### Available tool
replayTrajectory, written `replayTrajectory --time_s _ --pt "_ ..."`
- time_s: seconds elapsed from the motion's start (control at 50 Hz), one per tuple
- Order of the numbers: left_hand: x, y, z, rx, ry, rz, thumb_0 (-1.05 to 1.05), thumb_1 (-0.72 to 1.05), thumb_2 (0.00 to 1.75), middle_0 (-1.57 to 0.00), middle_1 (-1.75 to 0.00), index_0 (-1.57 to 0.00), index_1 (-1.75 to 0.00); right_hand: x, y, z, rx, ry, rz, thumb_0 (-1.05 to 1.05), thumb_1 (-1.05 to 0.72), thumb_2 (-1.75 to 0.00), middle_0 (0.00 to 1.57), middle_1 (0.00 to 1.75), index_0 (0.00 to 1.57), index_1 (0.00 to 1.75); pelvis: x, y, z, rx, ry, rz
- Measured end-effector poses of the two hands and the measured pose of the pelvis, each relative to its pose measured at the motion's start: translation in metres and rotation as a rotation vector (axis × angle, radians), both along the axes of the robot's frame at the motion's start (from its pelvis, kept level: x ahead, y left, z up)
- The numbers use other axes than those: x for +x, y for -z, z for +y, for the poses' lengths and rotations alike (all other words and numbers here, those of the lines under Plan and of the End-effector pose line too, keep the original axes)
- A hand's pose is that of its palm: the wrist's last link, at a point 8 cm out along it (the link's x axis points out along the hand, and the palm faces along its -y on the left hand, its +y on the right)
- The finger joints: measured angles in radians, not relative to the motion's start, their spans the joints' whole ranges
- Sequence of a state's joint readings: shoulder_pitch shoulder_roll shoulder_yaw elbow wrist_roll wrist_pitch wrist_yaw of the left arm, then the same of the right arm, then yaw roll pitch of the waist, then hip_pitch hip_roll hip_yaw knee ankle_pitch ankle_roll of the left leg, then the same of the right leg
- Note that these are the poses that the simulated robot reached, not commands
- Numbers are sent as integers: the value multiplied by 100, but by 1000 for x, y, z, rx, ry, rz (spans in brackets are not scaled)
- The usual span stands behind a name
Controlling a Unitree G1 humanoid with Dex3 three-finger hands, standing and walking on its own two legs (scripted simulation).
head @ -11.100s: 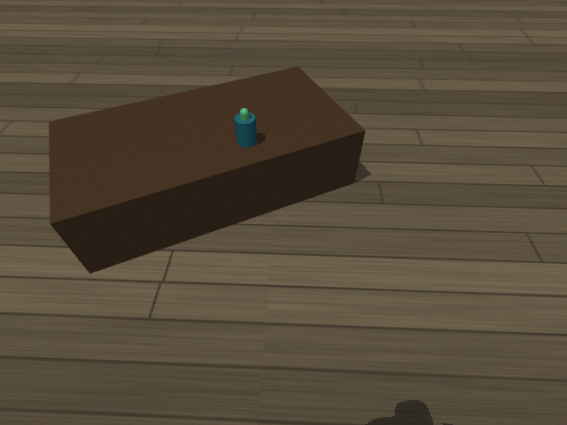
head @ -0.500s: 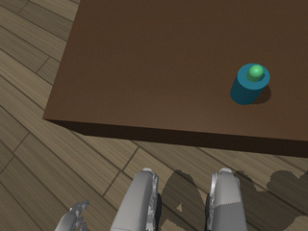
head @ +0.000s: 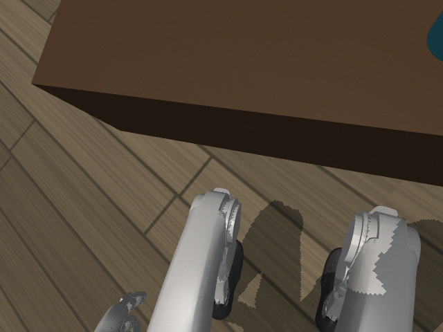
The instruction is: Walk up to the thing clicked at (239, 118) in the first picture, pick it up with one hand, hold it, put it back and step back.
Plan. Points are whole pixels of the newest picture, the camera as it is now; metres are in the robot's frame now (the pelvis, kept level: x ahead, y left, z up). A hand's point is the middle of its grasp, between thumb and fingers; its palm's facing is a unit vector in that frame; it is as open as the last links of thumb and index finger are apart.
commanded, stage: close in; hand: right
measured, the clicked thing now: out of the picture +0.57 -0.29 +0.03
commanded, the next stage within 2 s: rest palm in 0.42 s
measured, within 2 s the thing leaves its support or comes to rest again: neither
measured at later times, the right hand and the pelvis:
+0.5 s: hand out of the picture +0.54 -0.31 +0.04, palm faces +0.31 +0.95 -0.02, open 17.3 cm; pelvis +0.01 +0.01 +0.01, yaw -1 degrees
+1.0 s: hand out of the picture +0.54 -0.29 +0.04, palm faces +0.30 +0.95 -0.03, open 16.5 cm; pelvis +0.01 +0.01 +0.01, yaw -1 degrees
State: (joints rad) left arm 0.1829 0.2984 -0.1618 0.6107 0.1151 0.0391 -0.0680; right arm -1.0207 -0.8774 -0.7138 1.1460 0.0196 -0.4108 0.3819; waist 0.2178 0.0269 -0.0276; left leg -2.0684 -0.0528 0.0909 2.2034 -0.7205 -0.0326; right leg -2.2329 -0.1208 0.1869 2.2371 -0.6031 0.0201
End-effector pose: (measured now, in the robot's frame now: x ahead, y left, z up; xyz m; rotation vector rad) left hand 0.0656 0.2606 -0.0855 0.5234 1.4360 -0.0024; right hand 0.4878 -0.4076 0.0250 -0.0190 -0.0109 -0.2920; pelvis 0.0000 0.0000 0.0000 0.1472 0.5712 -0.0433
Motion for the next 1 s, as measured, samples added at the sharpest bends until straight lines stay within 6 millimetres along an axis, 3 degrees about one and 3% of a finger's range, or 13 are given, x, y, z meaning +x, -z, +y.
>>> replayTrajectory --time_s 0.14,0.26,0.36,0.66,1.0 --pt "-13 5 5 12 -64 6 1 92 89 -19 -29 -20 -29 9 -8 26 -11 12 -8 -2 47 -3 7 3 5 2 0 4 3 -10 -4 3" --pt "-5 3 7 -8 -79 -32 1 91 89 -19 -29 -20 -29 14 -23 40 -11 19 6 -1 48 -3 6 3 4 3 2 -4 5 -18 -7 14" --pt "5 3 11 -21 -69 -56 1 91 89 -19 -30 -20 -29 15 -24 48 -5 18 18 -1 48 -4 6 4 4 3 4 -8 8 -26 -9 19" --pt "28 7 24 3 -40 -59 0 88 91 -19 -29 -20 -30 16 -16 63 -8 22 12 -1 44 -6 6 4 4 3 9 -8 14 -44 -8 31" --pt "21 7 19 -7 -63 -46 0 88 91 -20 -29 -20 -30 19 -18 72 -4 11 15 -1 43 -3 22 9 19 8 8 -12 12 -42 -7 29"
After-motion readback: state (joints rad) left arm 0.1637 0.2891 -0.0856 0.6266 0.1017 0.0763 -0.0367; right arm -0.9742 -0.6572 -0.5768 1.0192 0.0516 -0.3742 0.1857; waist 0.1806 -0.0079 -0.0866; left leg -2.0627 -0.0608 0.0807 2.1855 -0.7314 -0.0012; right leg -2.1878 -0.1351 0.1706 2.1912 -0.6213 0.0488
